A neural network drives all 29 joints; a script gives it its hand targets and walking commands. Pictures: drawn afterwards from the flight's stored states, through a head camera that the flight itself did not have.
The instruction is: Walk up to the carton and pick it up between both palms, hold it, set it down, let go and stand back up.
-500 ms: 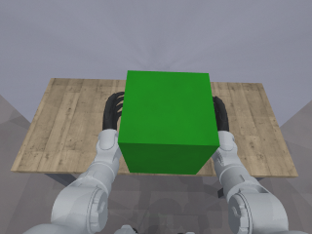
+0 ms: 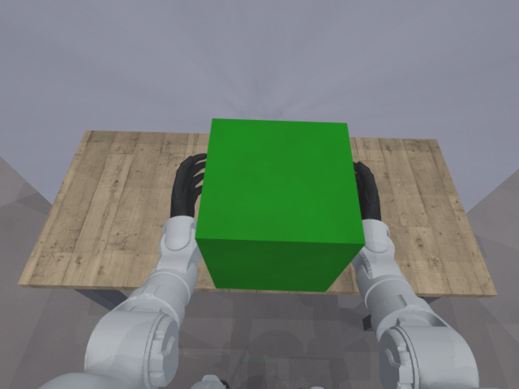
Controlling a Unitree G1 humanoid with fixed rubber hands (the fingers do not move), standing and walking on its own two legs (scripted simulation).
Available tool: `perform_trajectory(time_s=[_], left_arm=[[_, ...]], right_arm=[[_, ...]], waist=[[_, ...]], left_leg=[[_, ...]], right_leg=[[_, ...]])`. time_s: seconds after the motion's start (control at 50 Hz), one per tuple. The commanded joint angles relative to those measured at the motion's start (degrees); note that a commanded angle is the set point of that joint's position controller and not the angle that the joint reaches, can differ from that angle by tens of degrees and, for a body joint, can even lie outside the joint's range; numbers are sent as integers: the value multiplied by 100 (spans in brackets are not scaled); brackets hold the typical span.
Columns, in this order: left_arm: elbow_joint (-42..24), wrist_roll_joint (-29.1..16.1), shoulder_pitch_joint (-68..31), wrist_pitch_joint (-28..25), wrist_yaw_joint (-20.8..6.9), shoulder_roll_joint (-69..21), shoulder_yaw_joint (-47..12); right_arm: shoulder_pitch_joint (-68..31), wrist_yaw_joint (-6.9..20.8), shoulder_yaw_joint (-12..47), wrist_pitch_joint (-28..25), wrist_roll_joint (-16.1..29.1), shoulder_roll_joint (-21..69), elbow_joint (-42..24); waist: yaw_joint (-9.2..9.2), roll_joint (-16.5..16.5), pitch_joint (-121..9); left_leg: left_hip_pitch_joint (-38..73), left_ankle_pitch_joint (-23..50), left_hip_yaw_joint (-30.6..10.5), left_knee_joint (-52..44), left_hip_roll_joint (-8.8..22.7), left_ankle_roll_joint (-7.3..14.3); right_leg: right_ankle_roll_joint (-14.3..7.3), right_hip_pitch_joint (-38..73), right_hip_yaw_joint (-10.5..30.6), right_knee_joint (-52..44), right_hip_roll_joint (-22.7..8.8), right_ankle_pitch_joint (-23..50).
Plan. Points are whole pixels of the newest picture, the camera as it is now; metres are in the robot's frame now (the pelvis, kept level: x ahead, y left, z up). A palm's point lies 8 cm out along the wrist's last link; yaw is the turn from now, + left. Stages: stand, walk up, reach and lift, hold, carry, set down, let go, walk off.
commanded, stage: reach and lift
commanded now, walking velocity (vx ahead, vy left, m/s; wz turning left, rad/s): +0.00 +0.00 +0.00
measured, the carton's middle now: (274, 214) +0.39 -0.01 -0.01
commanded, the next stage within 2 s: none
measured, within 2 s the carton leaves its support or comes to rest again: leaves its support in 0.20 s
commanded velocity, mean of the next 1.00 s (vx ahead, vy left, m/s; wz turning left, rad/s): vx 0.00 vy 0.00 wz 0.00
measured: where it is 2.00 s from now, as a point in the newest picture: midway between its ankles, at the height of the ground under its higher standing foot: outside the picture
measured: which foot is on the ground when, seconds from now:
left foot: down 0.00-1.00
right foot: down 0.00-1.00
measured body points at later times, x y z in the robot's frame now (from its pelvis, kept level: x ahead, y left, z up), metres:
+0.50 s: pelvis +0.00 +0.00 +0.00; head +0.05 +0.00 +0.45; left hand +0.40 +0.14 +0.05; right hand +0.39 -0.16 +0.04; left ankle +0.02 +0.13 -0.72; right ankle +0.00 -0.13 -0.72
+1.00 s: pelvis -0.01 -0.01 +0.01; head +0.03 -0.01 +0.46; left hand +0.40 +0.14 +0.08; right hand +0.39 -0.16 +0.08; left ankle +0.02 +0.13 -0.72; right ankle +0.00 -0.13 -0.72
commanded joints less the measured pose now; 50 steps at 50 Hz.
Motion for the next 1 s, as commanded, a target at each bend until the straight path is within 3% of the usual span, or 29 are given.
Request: perform_trajectory(time_s=[0.0, 0.02, 0.06, 0.08, 0.12, 0.16, 0.2, 0.24, 0.26, 0.28, 0.3, 0.32, 0.34, 0.4, 0.46, 0.48, 0.52, 0.54, 0.56, 0.62, 0.64, 0.68, 0.72, 0.76, 0.78, 0.88, 0.9, 0.92, 0.98], left_arm=[[-726, 985, -3005, -180, -694, -4315, -2110], [-763, 826, -3561, -203, -688, -4358, -2448], [-883, 839, -3338, -351, -631, -4507, -2566], [-702, 716, -3409, -344, -638, -4506, -2651], [-691, 917, -3431, -407, -664, -4237, -2317], [-1194, 711, -3846, -473, -560, -4585, -2828], [-1092, 652, -3800, -565, -583, -4537, -2640], [-996, 736, -3550, -590, -565, -4605, -2784], [-1221, 888, -4023, -571, -531, -4491, -2587], [-1266, 864, -3884, -634, -548, -4377, -2501], [-1424, 872, -3966, -630, -538, -4437, -2596], [-1315, 941, -3944, -636, -556, -4442, -2601], [-982, 1118, -3832, -621, -623, -4264, -2176], [-1189, 1128, -3995, -703, -619, -4256, -2241], [-869, 1255, -3655, -698, -665, -4058, -1877], [-656, 1392, -3764, -673, -660, -4152, -1873], [-772, 1298, -3840, -666, -678, -3982, -1862], [-822, 1256, -3836, -635, -660, -4042, -1895], [-735, 1209, -3871, -665, -693, -4090, -1945], [-1209, 1028, -3622, -486, -638, -4092, -2311], [-923, 977, -3488, -426, -677, -4123, -2302], [-1336, 835, -3632, -294, -668, -3921, -2347], [-1588, 582, -3761, -263, -639, -4376, -2898], [-1825, 501, -3624, -107, -622, -4372, -2771], [-1891, 467, -3785, 14, -660, -4237, -2760], [-2874, 320, -3488, 672, -592, -4546, -3207], [-3484, 189, -3733, 669, -574, -4586, -3467], [-3476, 255, -3468, 880, -564, -4546, -3456], [-3673, 282, -3507, 1356, -680, -4261, -3301]], right_arm=[[-2594, 788, 2455, -189, -1001, 4880, -871], [-2839, 772, 2335, -95, -1033, 4868, -683], [-3025, 754, 2708, -280, -895, 4930, -1191], [-3247, 729, 2756, -381, -764, 4811, -1283], [-3319, 717, 2826, -372, -833, 4965, -1179], [-3636, 728, 2964, -551, -832, 5026, -1485], [-3367, 669, 3106, -620, -837, 5031, -1445], [-3404, 684, 3013, -764, -806, 4763, -1491], [-3256, 705, 2749, -660, -991, 4691, -806], [-3341, 692, 2842, -707, -1001, 4707, -842], [-3423, 686, 2881, -819, -1000, 4664, -1139], [-3282, 689, 2739, -855, -1048, 4574, -788], [-3310, 673, 2681, -896, -1156, 4529, -811], [-3440, 756, 2797, -1030, -1224, 4400, -909], [-3218, 732, 2513, -1097, -1427, 4184, -532], [-3350, 744, 2463, -1159, -1430, 4151, -525], [-3390, 763, 2452, -1170, -1542, 4139, -411], [-3406, 752, 2362, -1201, -1592, 4126, -514], [-3578, 743, 2521, -1231, -1513, 4118, -652], [-3573, 709, 3025, -1046, -1266, 4303, -947], [-3344, 655, 3032, -958, -1280, 4280, -930], [-3686, 653, 3259, -755, -1102, 4515, -1230], [-3640, 593, 3439, -748, -941, 4552, -1738], [-3634, 543, 3690, -482, -753, 4671, -1746], [-3621, 545, 3746, -260, -589, 4770, -1931], [-3254, 443, 4172, 357, 19, 4837, -2911], [-3398, 427, 4391, 330, 137, 4838, -3326], [-3274, 397, 4362, 549, 227, 4771, -3060], [-3271, 337, 4518, 956, 279, 4837, -3648]], waist=[[36, 16, -3709], [-309, 14, -3694], [-176, -78, -4299], [-267, -122, -4247], [-44, -179, -4160], [-191, 77, -4744], [-42, -80, -4737], [-218, -32, -4630], [-288, 143, -4378], [-157, -108, -4324], [-146, 92, -4305], [-305, 163, -4246], [-88, -23, -3911], [-25, -142, -4033], [-96, -378, -3550], [-212, -150, -3563], [4, -314, -3473], [-176, -359, -3502], [-62, -282, -3581], [160, -328, -4090], [-35, -339, -3872], [223, -407, -3987], [-129, -285, -4642], [82, -379, -4597], [3, -384, -4299], [-40, -312, -4611], [-75, -65, -4897], [-84, -164, -4297], [10, -486, -4104]], left_leg=[[2498, 1972, -27, -155, -334, -253], [2429, 1662, -93, -224, -297, -264], [2603, 2360, -89, -22, -315, -274], [2431, 2449, -176, -17, -349, -270], [2112, 2199, -65, -39, -423, -186], [2557, 2417, -88, 11, -375, -354], [2471, 2525, -30, 32, -371, -281], [2493, 2765, -106, -89, -364, -321], [2652, 2405, -83, -275, -373, -356], [2579, 2345, -85, -205, -345, -278], [2650, 2622, -35, -260, -335, -360], [2846, 2714, -73, -278, -313, -396], [2669, 2394, -7, -400, -348, -286], [2967, 2471, -9, -490, -330, -286], [2873, 2385, 31, -515, -346, -212], [2812, 2195, 23, -573, -351, -270], [2691, 1980, 113, -646, -361, -215], [2594, 1930, 126, -648, -404, -207], [2636, 1937, 116, -587, -373, -178], [2636, 2232, 135, -597, -385, -151], [2461, 1983, 110, -649, -421, -137], [2434, 1741, 252, -630, -450, -53], [2590, 2376, 71, -523, -429, -138], [2561, 2457, 93, -522, -458, -142], [2465, 2081, 78, -525, -498, -110], [3111, 3132, -135, -478, -450, -184], [3263, 3447, -201, -443, -453, -248], [3453, 3489, -250, -506, -450, -255], [3081, 2717, -142, -705, -553, -47]], right_leg=[[-69, 1693, 46, -462, 155, 1519], [-67, 1515, 29, -470, 155, 1307], [-52, 1683, -16, -338, 229, 2071], [2, 1863, -5, -311, 227, 2290], [48, 2120, 79, -256, 178, 2339], [23, 1759, -49, -237, 250, 2290], [52, 1903, 11, -257, 231, 2460], [99, 2218, 18, -230, 219, 2986], [80, 1913, -66, -432, 242, 2263], [72, 1842, 1, -421, 252, 2155], [47, 1973, -28, -415, 253, 2373], [56, 1775, -114, -490, 281, 2335], [78, 1883, 3, -609, 215, 2097], [68, 1705, -98, -641, 301, 2079], [102, 1758, -59, -691, 266, 2183], [59, 1572, -125, -688, 284, 1999], [59, 1576, -73, -753, 236, 1733], [101, 1627, -55, -727, 221, 1890], [64, 1712, -61, -659, 230, 1864], [115, 1938, -14, -574, 279, 2283], [83, 1994, 5, -675, 275, 2228], [156, 2120, 126, -631, 175, 2013], [214, 2445, 109, -461, 208, 2993], [232, 2594, 170, -395, 200, 3151], [265, 2457, 243, -501, 119, 2861], [216, 2674, 171, -587, 311, 3517], [179, 2800, 194, -534, 344, 3745], [153, 2727, 76, -700, 417, 3357], [360, 3119, 300, -813, 196, 3439]])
